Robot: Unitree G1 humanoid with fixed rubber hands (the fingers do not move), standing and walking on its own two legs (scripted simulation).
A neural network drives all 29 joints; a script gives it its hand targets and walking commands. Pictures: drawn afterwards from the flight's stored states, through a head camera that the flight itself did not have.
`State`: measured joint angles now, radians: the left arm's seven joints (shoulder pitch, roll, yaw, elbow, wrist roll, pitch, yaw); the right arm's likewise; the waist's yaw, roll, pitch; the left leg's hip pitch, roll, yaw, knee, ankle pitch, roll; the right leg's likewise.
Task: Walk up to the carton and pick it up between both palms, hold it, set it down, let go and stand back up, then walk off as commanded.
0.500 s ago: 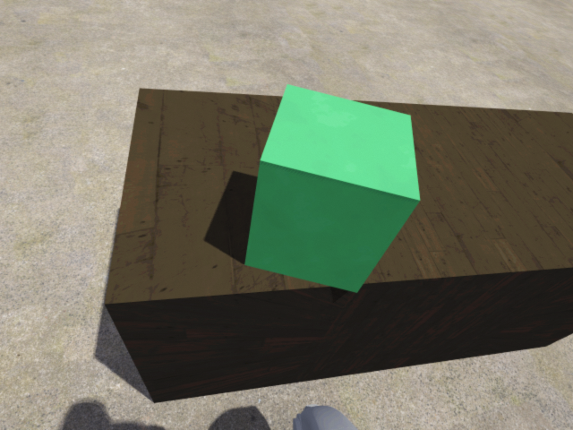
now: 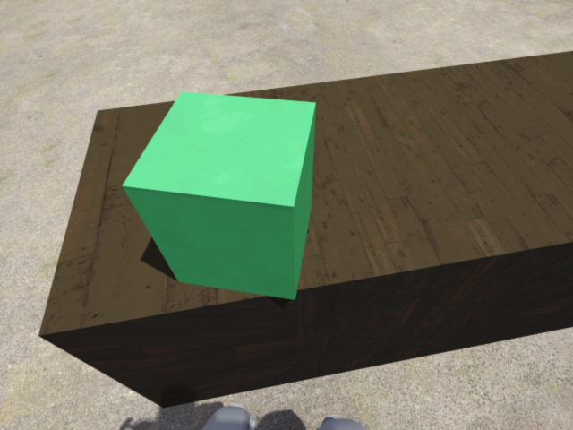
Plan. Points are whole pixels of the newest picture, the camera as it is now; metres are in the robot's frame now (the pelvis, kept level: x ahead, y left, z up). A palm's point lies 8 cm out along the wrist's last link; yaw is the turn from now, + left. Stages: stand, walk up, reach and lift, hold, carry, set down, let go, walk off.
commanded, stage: walk up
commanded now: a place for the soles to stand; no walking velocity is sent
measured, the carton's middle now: (240, 200) +0.46 +0.08 +0.04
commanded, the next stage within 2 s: none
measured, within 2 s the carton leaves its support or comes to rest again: neither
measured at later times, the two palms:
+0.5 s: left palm out of the picture +0.12 +0.40 -0.11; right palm out of the picture +0.09 -0.23 -0.10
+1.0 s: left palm out of the picture +0.12 +0.38 -0.10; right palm out of the picture +0.10 -0.25 -0.10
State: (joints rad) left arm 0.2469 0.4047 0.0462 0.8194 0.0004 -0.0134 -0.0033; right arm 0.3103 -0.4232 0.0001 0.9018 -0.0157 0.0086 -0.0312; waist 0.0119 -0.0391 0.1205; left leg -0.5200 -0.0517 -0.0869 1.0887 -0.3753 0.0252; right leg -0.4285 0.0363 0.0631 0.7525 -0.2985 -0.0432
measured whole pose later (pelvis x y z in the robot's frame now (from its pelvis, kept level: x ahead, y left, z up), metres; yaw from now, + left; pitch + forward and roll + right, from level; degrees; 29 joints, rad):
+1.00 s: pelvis +0.03 +0.07 -0.01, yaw +1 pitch -1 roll +0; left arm 0.19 0.41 0.05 0.82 0.00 0.02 -0.01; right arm 0.27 -0.40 0.00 0.90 -0.02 -0.04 -0.01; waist 0.01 -0.01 0.09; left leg -0.43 -0.03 -0.10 0.75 -0.30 0.00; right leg -0.37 0.03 0.06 0.75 -0.37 -0.01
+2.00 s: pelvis +0.04 +0.05 -0.01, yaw +1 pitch -1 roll +1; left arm 0.17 0.40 0.05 0.82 0.00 0.03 -0.02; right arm 0.27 -0.40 0.00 0.90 -0.02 -0.05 -0.01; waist 0.01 -0.01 0.08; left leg -0.41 -0.03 -0.10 0.73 -0.30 -0.02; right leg -0.37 0.03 0.05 0.77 -0.39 -0.01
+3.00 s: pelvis +0.03 +0.05 -0.01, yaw +2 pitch -2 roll +1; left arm 0.17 0.40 0.05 0.82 0.00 0.04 -0.02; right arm 0.27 -0.40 0.00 0.90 -0.02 -0.06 -0.02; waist 0.01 -0.01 0.07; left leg -0.40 -0.03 -0.10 0.72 -0.29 -0.02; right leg -0.36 0.03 0.05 0.79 -0.44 -0.02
